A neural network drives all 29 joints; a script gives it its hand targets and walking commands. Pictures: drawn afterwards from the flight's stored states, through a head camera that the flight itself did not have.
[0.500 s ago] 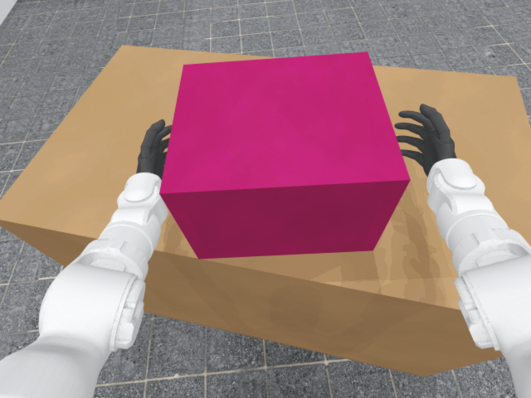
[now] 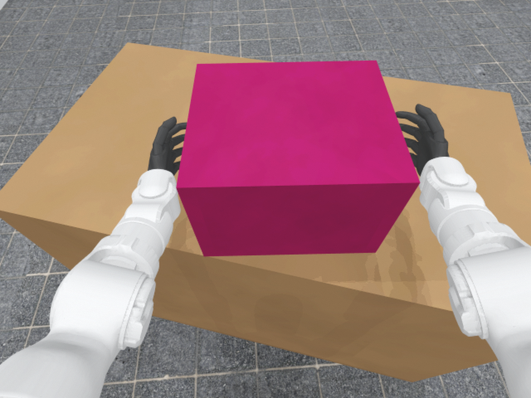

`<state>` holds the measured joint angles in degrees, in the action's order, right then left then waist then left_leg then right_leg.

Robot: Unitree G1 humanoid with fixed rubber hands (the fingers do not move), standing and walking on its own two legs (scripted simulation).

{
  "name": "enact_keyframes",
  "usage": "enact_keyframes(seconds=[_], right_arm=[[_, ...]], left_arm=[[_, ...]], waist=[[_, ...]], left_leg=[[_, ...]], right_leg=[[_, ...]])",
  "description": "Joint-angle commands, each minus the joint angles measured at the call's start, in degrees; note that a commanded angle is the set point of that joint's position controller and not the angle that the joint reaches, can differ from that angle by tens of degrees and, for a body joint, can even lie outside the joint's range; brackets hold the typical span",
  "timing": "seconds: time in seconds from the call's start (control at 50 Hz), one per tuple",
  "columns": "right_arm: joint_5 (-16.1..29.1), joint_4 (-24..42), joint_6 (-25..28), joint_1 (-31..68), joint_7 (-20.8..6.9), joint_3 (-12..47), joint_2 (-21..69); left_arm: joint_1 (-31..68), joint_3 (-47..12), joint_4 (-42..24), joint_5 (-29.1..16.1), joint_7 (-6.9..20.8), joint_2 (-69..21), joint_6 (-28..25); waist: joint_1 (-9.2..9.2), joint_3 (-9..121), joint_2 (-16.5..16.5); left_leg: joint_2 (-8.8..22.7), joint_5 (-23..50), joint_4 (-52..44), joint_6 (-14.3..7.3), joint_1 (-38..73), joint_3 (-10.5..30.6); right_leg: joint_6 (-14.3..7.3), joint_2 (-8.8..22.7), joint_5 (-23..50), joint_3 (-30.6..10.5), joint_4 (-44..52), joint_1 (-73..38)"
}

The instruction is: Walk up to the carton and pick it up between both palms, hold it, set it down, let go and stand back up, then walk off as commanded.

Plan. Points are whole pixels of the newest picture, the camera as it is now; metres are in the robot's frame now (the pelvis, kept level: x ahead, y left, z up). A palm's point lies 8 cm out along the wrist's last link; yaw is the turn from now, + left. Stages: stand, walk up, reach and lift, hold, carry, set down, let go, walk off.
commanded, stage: reach and lift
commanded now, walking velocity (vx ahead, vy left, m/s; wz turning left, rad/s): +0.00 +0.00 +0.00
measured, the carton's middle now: (288, 160) +0.50 +0.06 +0.04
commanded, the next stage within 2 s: none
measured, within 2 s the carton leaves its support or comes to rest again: leaves its support in 0.96 s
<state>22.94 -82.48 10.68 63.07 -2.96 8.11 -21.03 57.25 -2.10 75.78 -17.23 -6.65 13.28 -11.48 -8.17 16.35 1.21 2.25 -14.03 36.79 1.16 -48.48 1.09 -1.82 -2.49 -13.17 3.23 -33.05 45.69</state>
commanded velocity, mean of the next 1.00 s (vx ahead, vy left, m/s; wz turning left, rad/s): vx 0.00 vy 0.00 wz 0.00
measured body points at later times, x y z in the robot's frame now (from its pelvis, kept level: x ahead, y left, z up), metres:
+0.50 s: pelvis +0.00 -0.01 +0.00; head +0.08 +0.00 +0.44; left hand +0.44 +0.25 +0.07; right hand +0.50 -0.14 +0.09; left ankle +0.01 +0.12 -0.71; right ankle +0.00 -0.10 -0.71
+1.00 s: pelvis +0.01 +0.00 +0.02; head +0.08 +0.00 +0.46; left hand +0.42 +0.25 +0.08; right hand +0.49 -0.14 +0.09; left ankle +0.01 +0.12 -0.71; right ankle +0.00 -0.10 -0.71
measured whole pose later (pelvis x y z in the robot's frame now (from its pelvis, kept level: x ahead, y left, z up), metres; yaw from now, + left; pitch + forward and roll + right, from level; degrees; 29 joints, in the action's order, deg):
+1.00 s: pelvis +0.01 +0.00 +0.02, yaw +2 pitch +21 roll -1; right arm -1.9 -76.3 16.0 53.8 -0.8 -12.2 -13.0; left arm 49.8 14.1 76.4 -4.0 -3.5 10.9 -19.4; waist -5.2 13.9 0.0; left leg 0.5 -10.7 26.9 0.7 -36.8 1.4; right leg -1.3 -0.8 -11.7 3.7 -25.8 34.7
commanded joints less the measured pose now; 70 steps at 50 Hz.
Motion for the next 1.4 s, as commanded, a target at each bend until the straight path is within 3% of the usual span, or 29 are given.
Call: enact_keyframes(seconds=[0.0,0.02,0.1,0.18,0.2,0.3,0.34,0.4,0.48,0.66,0.74,0.78,0.84,0.86,0.88,0.92,0.94,0.96,0.98,1.0,1.06,1.08,1.1,1.18,1.2,1.26,1.28,1.34,1.38], right_arm=[[-0.06,6.00,2.28,26.44,-0.23,-0.69,-8.16],[1.05,9.44,2.28,28.37,-0.19,1.05,-7.21],[-0.25,9.59,2.47,29.34,0.19,-1.02,-6.97],[-1.81,13.12,3.19,30.35,1.18,-1.73,-6.15],[-2.84,11.59,3.07,30.66,1.22,-2.73,-6.36],[-1.83,12.74,1.38,30.07,1.24,-0.71,-2.86],[-2.18,13.60,1.47,30.36,1.49,-1.50,-1.95],[-2.59,14.71,1.38,29.84,1.49,-1.49,-0.68],[-4.01,12.70,1.36,28.67,1.41,-3.91,-0.30],[-5.96,15.14,2.16,28.59,0.73,-4.62,3.65],[-10.85,16.77,2.94,28.59,-0.71,-6.74,7.27],[-14.79,17.84,4.50,28.44,-1.27,-9.70,12.03],[-22.54,21.16,7.21,30.36,-3.94,-9.49,27.94],[-25.38,19.15,8.62,29.59,-5.75,-10.09,34.62],[-26.44,20.31,8.91,28.58,-5.96,-9.69,36.31],[-28.64,20.91,11.03,28.27,-6.64,-11.89,38.72],[-29.79,20.58,11.81,28.33,-7.04,-13.90,37.80],[-31.11,18.51,11.76,26.56,-7.04,-14.46,38.14],[-31.34,19.84,13.38,26.48,-7.22,-13.89,37.59],[-32.69,20.19,13.60,27.71,-7.50,-15.40,36.67],[-33.22,19.40,15.55,26.62,-7.84,-16.25,33.54],[-34.21,15.92,14.96,24.88,-7.56,-17.87,32.55],[-34.25,17.92,15.39,24.97,-7.64,-17.08,33.82],[-36.04,16.47,14.24,23.20,-7.35,-17.97,33.28],[-36.38,13.39,12.20,18.64,-7.27,-18.31,33.49],[-35.91,16.24,11.59,19.06,-7.15,-17.88,34.96],[-34.11,19.21,12.00,21.69,-7.53,-15.64,36.64],[-32.96,24.09,13.32,24.71,-8.09,-14.90,36.01],[-32.67,21.02,11.61,20.97,-7.76,-13.29,36.16]], left_arm=[[26.99,0.02,-7.83,0.86,0.76,6.06,-2.62],[27.69,-0.56,-7.82,-0.77,0.75,5.57,-3.03],[30.47,0.60,-9.65,-0.49,0.78,6.35,-4.06],[28.45,0.90,-6.51,-0.09,1.45,5.77,-3.84],[31.58,0.00,-8.54,0.03,1.46,5.32,-4.23],[30.78,0.57,-4.39,-1.18,1.92,5.32,-4.48],[31.18,-0.34,-4.66,-1.91,2.21,4.97,-4.89],[31.40,0.87,-7.69,-0.27,1.81,5.13,-5.70],[32.32,1.20,-8.28,1.21,1.74,3.67,-5.64],[31.67,3.51,-9.21,3.08,2.98,-0.32,-6.53],[30.52,5.56,-7.49,4.97,5.02,-3.63,-7.24],[31.60,6.29,-9.40,8.64,6.49,-9.09,-8.08],[36.01,6.78,-14.74,14.28,10.13,-22.22,-10.10],[33.92,4.13,-13.48,16.37,11.71,-28.98,-10.29],[32.01,5.10,-11.91,16.56,12.41,-30.24,-9.77],[30.02,6.14,-10.46,17.82,12.97,-30.56,-10.39],[29.06,7.19,-11.32,18.79,12.65,-31.62,-10.61],[28.61,7.10,-8.21,18.62,12.98,-30.94,-10.50],[28.01,5.90,-11.11,18.31,12.47,-32.65,-11.66],[29.89,6.33,-11.71,18.55,12.42,-32.37,-11.40],[29.69,3.50,-14.26,17.79,11.07,-33.77,-11.75],[28.65,4.04,-13.36,18.57,10.73,-33.22,-10.74],[28.27,5.51,-14.14,19.56,10.54,-32.39,-11.28],[27.28,8.38,-12.16,20.91,10.86,-30.53,-9.82],[25.20,7.55,-11.39,20.81,10.67,-30.73,-8.55],[27.58,4.12,-16.78,19.44,9.90,-33.94,-7.81],[29.52,4.35,-19.29,18.86,9.48,-34.87,-8.27],[31.10,1.98,-22.73,18.39,8.82,-36.01,-8.58],[29.03,2.49,-18.34,18.75,9.53,-34.88,-7.56]], waist=[[0.67,36.65,-0.31],[-1.51,38.86,0.77],[0.77,40.44,0.33],[1.38,40.35,3.44],[3.26,39.83,3.20],[0.26,34.72,4.78],[1.63,38.20,5.15],[0.01,39.83,2.38],[0.95,40.65,0.00],[0.07,37.68,1.92],[0.40,36.90,4.84],[0.95,41.31,2.32],[0.68,41.95,2.66],[3.25,37.50,2.36],[1.88,36.40,3.08],[2.42,34.73,2.47],[2.29,35.04,1.35],[3.32,32.02,3.51],[2.26,34.58,1.59],[3.95,32.66,2.41],[3.35,30.99,-1.55],[4.93,26.97,-1.31],[2.63,27.24,-2.13],[2.65,25.13,1.16],[2.98,23.71,-0.76],[3.78,28.74,-2.43],[1.17,32.38,-2.34],[2.79,35.32,-3.61],[3.09,29.21,-2.23]], left_leg=[[-0.43,27.09,0.62,3.20,22.41,-3.38],[-0.63,25.16,0.49,2.75,19.81,-3.80],[-1.22,23.68,0.78,2.67,15.91,-3.68],[-1.42,24.57,0.79,1.97,14.17,-4.04],[-1.24,23.07,0.59,2.39,15.11,-3.81],[-1.23,18.38,-1.33,1.02,11.06,-3.91],[-1.36,18.48,-0.92,0.77,10.45,-3.90],[-1.60,19.52,-1.09,1.00,10.00,-4.08],[-1.17,23.08,-0.88,1.83,13.15,-3.69],[-1.41,23.19,-1.87,1.51,14.48,-3.91],[-1.47,23.29,-4.26,0.70,13.01,-4.43],[-1.85,25.32,-5.33,1.22,16.55,-5.15],[-2.53,30.07,-5.65,1.39,18.33,-5.26],[-2.78,29.52,-7.29,1.43,19.52,-4.69],[-2.51,29.95,-7.62,1.07,19.49,-5.28],[-2.70,28.63,-9.77,0.74,19.16,-5.18],[-2.06,30.04,-10.34,1.45,21.29,-4.53],[-2.16,28.82,-10.96,1.03,21.88,-4.61],[-1.88,32.19,-10.35,1.82,23.93,-4.65],[-1.21,30.62,-11.51,1.99,25.64,-4.13],[0.00,40.62,-9.61,4.28,36.29,-3.76],[0.38,40.12,-9.35,4.02,39.63,-3.00],[-0.06,37.95,-9.88,3.98,36.66,-4.41],[-0.61,26.98,-13.38,2.63,31.82,-5.56],[-0.39,24.92,-14.45,2.72,32.61,-5.27],[-0.04,27.49,-14.22,3.79,36.85,-4.93],[-0.13,29.11,-13.68,3.49,37.61,-4.87],[-0.27,32.30,-11.73,4.13,38.38,-4.39],[-0.87,24.61,-13.80,3.24,35.25,-4.95]], right_leg=[[2.53,-0.07,18.83,0.67,-0.54,-18.12],[2.43,-0.06,17.68,0.48,-1.30,-18.59],[3.04,0.86,20.64,-0.62,-2.36,-22.88],[3.70,0.52,24.88,-0.39,-3.07,-25.15],[3.48,0.22,23.01,-0.01,-2.78,-24.74],[3.37,1.34,18.71,-1.30,-2.18,-26.61],[3.64,1.71,19.86,-1.57,-2.47,-26.44],[3.73,2.46,21.65,-1.98,-3.36,-28.24],[3.12,1.85,23.33,-1.49,-3.39,-27.10],[3.01,1.33,22.14,-1.11,-1.63,-28.20],[4.02,2.66,27.87,-1.28,-1.19,-34.77],[3.51,2.58,29.38,-0.56,0.07,-34.77],[3.96,3.05,37.58,0.00,0.08,-41.34],[4.09,3.28,38.94,0.10,1.38,-42.62],[4.53,3.43,41.79,-0.49,1.55,-44.10],[4.93,3.68,43.34,-0.84,2.90,-46.35],[4.42,3.11,40.18,0.19,3.04,-44.28],[4.85,2.77,39.12,0.37,4.78,-43.80],[4.10,2.65,39.63,0.43,5.08,-43.98],[3.97,2.48,36.91,1.33,6.30,-41.94],[2.33,1.21,32.41,2.88,9.39,-32.62],[2.62,1.63,29.18,3.08,10.98,-29.12],[2.02,1.47,29.43,2.27,10.95,-31.71],[2.11,2.32,25.54,1.81,11.90,-37.33],[1.99,2.39,23.01,1.95,12.61,-36.28],[1.28,1.88,19.86,2.85,14.52,-31.62],[1.35,1.28,20.01,2.63,14.50,-31.61],[1.19,1.66,23.15,2.64,13.14,-32.32],[1.57,1.84,20.71,2.27,13.70,-33.99]])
